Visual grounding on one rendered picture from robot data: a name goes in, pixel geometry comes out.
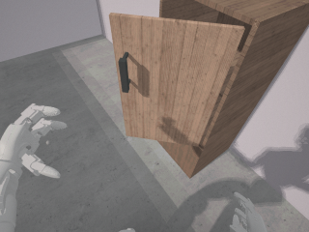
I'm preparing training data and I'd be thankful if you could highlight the left robot hand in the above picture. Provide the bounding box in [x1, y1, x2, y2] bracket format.
[0, 103, 67, 179]

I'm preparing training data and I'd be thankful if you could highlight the handle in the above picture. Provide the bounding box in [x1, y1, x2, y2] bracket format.
[118, 52, 131, 93]

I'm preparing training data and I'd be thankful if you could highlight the right robot hand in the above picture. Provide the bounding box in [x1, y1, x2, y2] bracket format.
[230, 191, 267, 232]

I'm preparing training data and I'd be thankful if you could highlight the cupboard door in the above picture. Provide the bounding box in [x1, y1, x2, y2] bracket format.
[109, 13, 245, 147]

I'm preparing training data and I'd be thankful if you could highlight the robot left forearm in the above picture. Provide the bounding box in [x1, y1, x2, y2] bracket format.
[0, 159, 23, 232]

